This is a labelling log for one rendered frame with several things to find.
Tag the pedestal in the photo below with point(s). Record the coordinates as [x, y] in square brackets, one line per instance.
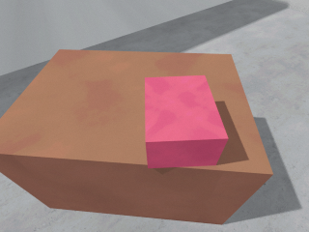
[76, 138]

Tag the carton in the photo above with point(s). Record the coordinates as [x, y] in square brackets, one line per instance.
[183, 127]

